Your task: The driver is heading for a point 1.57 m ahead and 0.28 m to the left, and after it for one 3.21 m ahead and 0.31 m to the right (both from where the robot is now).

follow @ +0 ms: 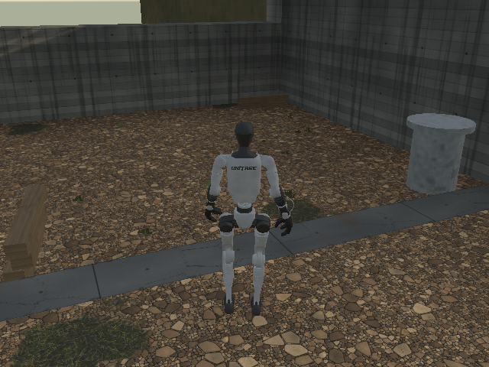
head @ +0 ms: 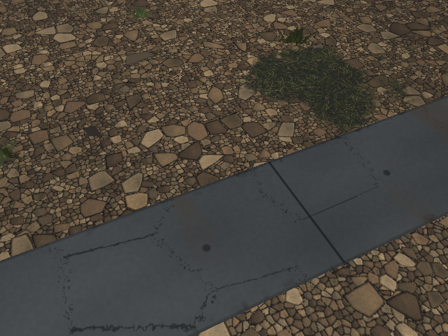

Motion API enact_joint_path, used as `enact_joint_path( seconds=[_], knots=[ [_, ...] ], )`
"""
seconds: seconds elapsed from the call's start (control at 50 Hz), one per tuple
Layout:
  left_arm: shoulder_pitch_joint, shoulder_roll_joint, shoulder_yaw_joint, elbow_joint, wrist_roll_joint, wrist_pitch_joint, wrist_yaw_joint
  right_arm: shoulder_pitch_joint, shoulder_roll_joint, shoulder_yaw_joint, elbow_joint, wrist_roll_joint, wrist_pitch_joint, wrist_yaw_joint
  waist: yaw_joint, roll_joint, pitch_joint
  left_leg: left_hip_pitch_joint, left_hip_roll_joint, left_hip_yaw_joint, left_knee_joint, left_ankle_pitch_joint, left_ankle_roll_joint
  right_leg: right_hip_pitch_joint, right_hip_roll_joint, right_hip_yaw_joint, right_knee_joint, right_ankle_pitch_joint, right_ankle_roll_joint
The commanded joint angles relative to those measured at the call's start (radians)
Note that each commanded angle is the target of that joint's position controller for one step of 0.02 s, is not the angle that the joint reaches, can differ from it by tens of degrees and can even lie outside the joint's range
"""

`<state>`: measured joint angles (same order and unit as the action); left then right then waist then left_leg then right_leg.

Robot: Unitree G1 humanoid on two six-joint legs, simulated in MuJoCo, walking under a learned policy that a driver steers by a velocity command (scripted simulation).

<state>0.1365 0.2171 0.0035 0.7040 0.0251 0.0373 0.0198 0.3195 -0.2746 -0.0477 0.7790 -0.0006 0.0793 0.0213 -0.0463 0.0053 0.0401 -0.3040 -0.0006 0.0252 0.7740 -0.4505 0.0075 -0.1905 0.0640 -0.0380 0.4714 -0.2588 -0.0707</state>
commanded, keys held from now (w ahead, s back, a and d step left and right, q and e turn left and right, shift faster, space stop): q+shift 0.36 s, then shift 0.08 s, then e+shift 0.56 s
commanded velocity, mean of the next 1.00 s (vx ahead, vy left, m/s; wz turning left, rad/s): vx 0.00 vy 0.00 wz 0.11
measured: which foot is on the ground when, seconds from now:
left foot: up 0.00-0.08, down 0.10-0.60, up 0.62-0.96, down 0.98-1.00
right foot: down 0.00-0.10, up 0.12-0.58, down 0.60-0.96, up 0.98-1.00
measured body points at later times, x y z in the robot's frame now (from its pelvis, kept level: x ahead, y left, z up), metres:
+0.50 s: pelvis +0.00 +0.02 +0.00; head +0.03 +0.05 +0.45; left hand +0.03 +0.34 -0.11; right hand +0.22 -0.22 -0.09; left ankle -0.04 +0.09 -0.74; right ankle +0.09 -0.10 -0.70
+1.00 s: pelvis +0.02 +0.03 +0.00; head +0.06 +0.04 +0.45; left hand +0.08 +0.34 -0.12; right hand +0.19 -0.25 -0.10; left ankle +0.02 +0.13 -0.74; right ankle +0.08 -0.08 -0.73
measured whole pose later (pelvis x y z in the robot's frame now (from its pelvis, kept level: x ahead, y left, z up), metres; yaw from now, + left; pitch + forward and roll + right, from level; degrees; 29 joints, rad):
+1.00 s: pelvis +0.02 +0.03 +0.00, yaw +4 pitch +1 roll +0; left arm 0.23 0.34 0.11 0.77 0.00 0.07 -0.01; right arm 0.16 -0.33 -0.03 0.71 -0.01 0.02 -0.05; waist 0.02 -0.02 0.07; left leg -0.25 -0.08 -0.10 0.45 -0.23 0.03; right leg -0.34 0.17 0.33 0.54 -0.27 0.01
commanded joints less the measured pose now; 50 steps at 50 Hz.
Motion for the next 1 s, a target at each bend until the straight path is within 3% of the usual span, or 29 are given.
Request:
enact_joint_path(
  seconds=[0.02,0.06,0.08,0.1,0.12,0.14,0.16,0.18,0.2,0.24,0.28,0.36,0.44,0.52,0.56,0.58,0.6,0.62,0.64,0.68,0.72,0.76,0.86,0.9,0.94,0.96,0.98,1.0],
  knots=[
    [0.028,0.198,0.068,-0.033,-0.001,-0.007,0.014,-0.04,-0.091,-0.024,-0.088,0.008,-0.023,0.001,0.054,-0.092,-0.044,-0.048,0.001,0.02,-0.046,-0.036,0.018,0.105,-0.345,0.193,-0.058,0.532,-0.149],
    [-0.002,0.204,0.075,-0.031,-0.008,-0.005,0.016,-0.008,-0.076,-0.023,-0.088,0.01,-0.032,0.002,0.02,-0.088,-0.062,0.037,-0.017,0.036,-0.203,0.069,0.036,0.08,-0.322,0.139,0.011,0.499,-0.105],
    [-0.001,0.208,0.079,-0.026,-0.011,-0.007,0.018,0.004,-0.088,-0.025,-0.092,0.002,-0.041,0.0,0.002,-0.054,-0.065,0.103,-0.006,-0.027,-0.336,0.203,0.057,0.028,-0.286,0.093,0.084,0.393,-0.052],
    [0.004,0.183,0.077,-0.045,-0.005,-0.008,0.016,0.026,-0.182,-0.048,-0.099,-0.017,-0.055,-0.005,0.008,0.121,-0.067,0.197,0.156,-0.312,-0.447,0.405,0.11,-0.131,-0.173,-0.003,0.307,0.145,0.024],
    [-0.076,0.123,0.058,-0.11,-0.006,0.0,0.021,0.079,-0.306,-0.084,-0.093,-0.01,-0.059,-0.003,-0.012,0.281,-0.012,0.269,0.35,-0.616,-0.438,0.895,0.269,-0.417,0.035,-0.024,0.457,-0.346,0.086],
    [-0.069,0.129,0.052,-0.102,0.008,0.003,0.026,0.133,-0.287,-0.089,-0.084,-0.009,-0.056,-0.007,-0.034,0.182,-0.056,0.292,0.363,-0.614,-0.439,0.886,0.349,-0.448,0.003,0.084,0.616,-0.404,0.089],
    [-0.053,0.141,0.055,-0.083,-0.002,0.002,0.02,0.075,-0.24,-0.081,-0.093,0.0,-0.047,-0.014,0.0,0.094,-0.031,0.264,0.3,-0.522,-0.436,0.773,0.332,-0.453,-0.029,0.116,0.666,-0.308,0.093],
    [-0.047,0.157,0.061,-0.072,-0.011,-0.004,0.014,-0.014,-0.205,-0.072,-0.112,0.003,-0.034,-0.021,0.034,0.053,-0.008,0.228,0.227,-0.45,-0.444,0.666,0.278,-0.447,-0.05,0.122,0.639,-0.215,0.098],
    [-0.047,0.175,0.066,-0.072,-0.006,-0.007,0.009,-0.061,-0.187,-0.067,-0.128,0.01,-0.027,-0.025,0.046,0.065,-0.009,0.231,0.18,-0.417,-0.443,0.647,0.24,-0.446,-0.057,0.119,0.61,-0.16,0.108],
    [-0.026,0.173,0.064,-0.061,0.004,-0.003,-0.005,-0.054,-0.183,-0.069,-0.135,0.011,-0.022,-0.023,0.037,0.065,-0.061,0.254,0.134,-0.388,-0.422,0.7,0.218,-0.417,-0.044,0.104,0.597,-0.114,0.129],
    [-0.037,0.162,0.058,-0.07,-0.001,0.0,-0.009,-0.016,-0.204,-0.079,-0.127,0.011,-0.023,-0.02,0.02,0.051,-0.073,0.278,0.124,-0.412,-0.409,0.679,0.21,-0.429,-0.039,0.106,0.542,-0.102,0.139],
    [-0.073,0.178,0.054,-0.088,-0.002,0.0,-0.004,0.004,-0.231,-0.091,-0.135,0.0,-0.021,-0.023,-0.007,0.099,-0.065,0.269,0.107,-0.506,-0.401,0.562,0.205,-0.435,-0.025,0.129,0.432,-0.095,0.141],
    [-0.057,0.195,0.053,-0.077,-0.01,-0.008,0.0,-0.013,-0.223,-0.083,-0.144,-0.012,-0.023,-0.026,-0.012,0.121,-0.081,0.228,0.103,-0.518,-0.372,0.633,0.192,-0.347,-0.024,0.117,0.36,-0.088,0.122],
    [0.004,0.185,0.044,-0.049,-0.021,-0.012,0.0,-0.067,-0.162,-0.046,-0.142,-0.026,-0.024,-0.031,0.007,0.129,-0.099,0.152,0.113,-0.467,-0.349,0.761,0.168,-0.151,-0.045,0.071,0.24,-0.11,0.086],
    [0.046,0.137,0.027,-0.019,-0.019,-0.013,-0.002,-0.108,-0.112,-0.013,-0.126,-0.018,-0.027,-0.041,0.047,0.109,-0.093,0.084,0.098,-0.438,-0.356,0.631,0.127,0.032,-0.058,0.065,0.003,0.015,0.064],
    [0.038,0.129,0.021,-0.012,-0.013,-0.017,0.002,-0.092,-0.107,-0.003,-0.11,-0.022,-0.034,-0.047,0.049,0.081,-0.078,0.044,0.079,-0.41,-0.355,0.497,0.087,0.12,-0.06,0.125,-0.137,0.124,0.049],
    [0.016,0.203,0.032,-0.022,0.0,-0.025,0.007,-0.041,-0.114,-0.006,-0.1,-0.036,-0.04,-0.049,0.014,-0.046,-0.067,0.025,0.016,-0.334,-0.26,0.329,0.049,0.134,-0.177,0.316,-0.182,0.157,0.023],
    [-0.024,0.314,0.055,-0.034,-0.006,-0.025,-0.001,0.002,-0.144,-0.017,-0.107,-0.03,-0.036,-0.051,-0.031,-0.167,-0.049,-0.024,-0.102,-0.201,-0.212,0.094,0.017,0.089,-0.315,0.507,-0.174,0.327,-0.082],
    [0.047,0.294,0.059,-0.007,-0.012,-0.021,-0.018,-0.041,-0.182,-0.025,-0.096,-0.026,-0.032,-0.063,0.021,-0.189,-0.057,0.003,-0.107,-0.148,-0.18,-0.012,0.013,0.046,-0.349,0.599,-0.186,0.358,-0.157],
    [0.105,0.292,0.074,0.02,-0.014,-0.018,-0.03,-0.13,-0.18,-0.027,-0.114,-0.019,-0.041,-0.058,0.062,-0.185,-0.033,-0.091,-0.118,-0.126,-0.01,-0.073,-0.001,0.077,-0.294,0.599,-0.19,0.283,-0.153],
    [0.097,0.291,0.09,0.026,-0.023,-0.012,-0.023,-0.139,-0.149,-0.021,-0.122,-0.017,-0.041,-0.044,0.042,-0.156,-0.035,-0.136,-0.097,-0.138,0.095,-0.043,-0.022,0.071,-0.23,0.543,-0.174,0.268,-0.121],
    [0.077,0.278,0.101,0.017,-0.025,-0.004,-0.025,-0.148,-0.123,-0.012,-0.121,-0.015,-0.043,-0.043,0.038,-0.137,-0.058,-0.14,-0.096,-0.119,0.094,-0.014,-0.041,0.066,-0.177,0.509,-0.166,0.251,-0.107],
    [0.113,0.277,0.129,0.018,-0.017,0.012,-0.033,-0.193,-0.111,-0.002,-0.141,-0.006,-0.055,-0.053,0.074,-0.16,-0.1,-0.111,-0.105,-0.118,-0.043,0.013,-0.04,0.072,-0.158,0.597,-0.159,0.174,-0.116],
    [0.091,0.284,0.137,0.011,-0.015,0.015,-0.036,-0.167,-0.118,-0.002,-0.135,-0.004,-0.065,-0.058,0.065,-0.169,-0.111,-0.036,-0.116,-0.122,-0.13,0.035,-0.024,0.033,-0.146,0.628,-0.15,0.173,-0.095],
    [0.035,0.282,0.14,-0.005,-0.017,0.018,-0.039,-0.1,-0.121,-0.004,-0.114,-0.003,-0.074,-0.068,0.023,-0.173,-0.11,0.115,-0.124,-0.116,-0.301,0.107,-0.007,-0.067,-0.105,0.631,-0.135,0.107,-0.043],
    [0.01,0.269,0.136,-0.014,-0.024,0.017,-0.036,-0.058,-0.135,-0.008,-0.101,-0.007,-0.08,-0.078,-0.006,-0.154,-0.099,0.225,-0.095,-0.126,-0.444,0.177,0.004,-0.158,-0.057,0.605,-0.11,-0.006,0.009],
    [0.052,0.211,0.122,-0.022,-0.029,0.011,-0.032,-0.062,-0.218,-0.025,-0.105,-0.016,-0.082,-0.09,0.022,0.004,-0.107,0.319,0.094,-0.305,-0.572,0.063,0.045,-0.275,0.037,0.495,0.025,-0.227,0.07],
    [0.103,0.176,0.117,-0.027,-0.027,0.007,-0.025,-0.156,-0.303,-0.037,-0.149,-0.024,-0.076,-0.087,0.051,0.215,-0.103,0.277,0.355,-0.601,-0.642,-0.059,0.143,-0.382,0.173,0.24,0.309,-0.311,0.105]
  ],
)
Keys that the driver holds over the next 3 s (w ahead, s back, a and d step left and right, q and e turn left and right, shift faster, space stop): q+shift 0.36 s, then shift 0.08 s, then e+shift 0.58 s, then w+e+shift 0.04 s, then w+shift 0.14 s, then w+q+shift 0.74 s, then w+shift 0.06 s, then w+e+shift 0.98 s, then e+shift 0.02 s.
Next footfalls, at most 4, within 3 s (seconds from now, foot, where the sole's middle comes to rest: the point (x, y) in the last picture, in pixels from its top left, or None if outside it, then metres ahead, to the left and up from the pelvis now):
0.10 left None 0.00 0.10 -0.77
0.60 right None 0.12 -0.06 -0.77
0.98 left None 0.06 0.12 -0.77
1.46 right None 0.26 -0.14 -0.77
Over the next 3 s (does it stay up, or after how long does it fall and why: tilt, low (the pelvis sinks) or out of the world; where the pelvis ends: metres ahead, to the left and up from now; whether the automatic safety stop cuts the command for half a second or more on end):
stays up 1.36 0.36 -0.23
